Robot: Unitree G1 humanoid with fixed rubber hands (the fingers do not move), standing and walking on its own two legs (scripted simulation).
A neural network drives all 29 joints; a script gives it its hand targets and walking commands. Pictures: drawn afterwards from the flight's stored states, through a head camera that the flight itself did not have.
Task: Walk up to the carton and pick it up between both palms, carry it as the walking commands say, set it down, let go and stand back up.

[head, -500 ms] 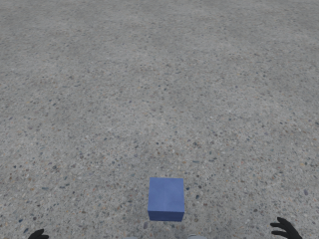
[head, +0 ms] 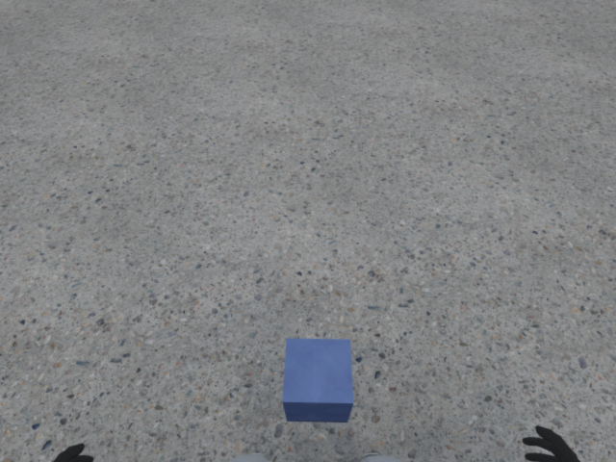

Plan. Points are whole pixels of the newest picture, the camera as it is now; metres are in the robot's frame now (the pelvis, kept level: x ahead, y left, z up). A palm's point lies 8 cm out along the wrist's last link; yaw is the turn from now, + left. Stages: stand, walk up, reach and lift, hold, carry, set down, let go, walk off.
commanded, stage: walk up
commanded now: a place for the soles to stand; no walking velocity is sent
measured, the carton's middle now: (317, 381) +0.42 +0.00 -0.63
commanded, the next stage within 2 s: reach and lift in 1.34 s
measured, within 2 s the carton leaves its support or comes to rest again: neither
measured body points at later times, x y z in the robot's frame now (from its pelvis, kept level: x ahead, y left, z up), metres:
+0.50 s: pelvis -0.01 -0.03 +0.00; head +0.01 -0.03 +0.45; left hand +0.09 +0.30 -0.10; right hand +0.07 -0.37 -0.10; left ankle +0.02 +0.10 -0.70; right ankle +0.01 -0.16 -0.71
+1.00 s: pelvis +0.00 -0.04 +0.01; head +0.01 -0.04 +0.46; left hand +0.12 +0.29 -0.09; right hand +0.09 -0.38 -0.09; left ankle +0.02 +0.10 -0.71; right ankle +0.01 -0.16 -0.71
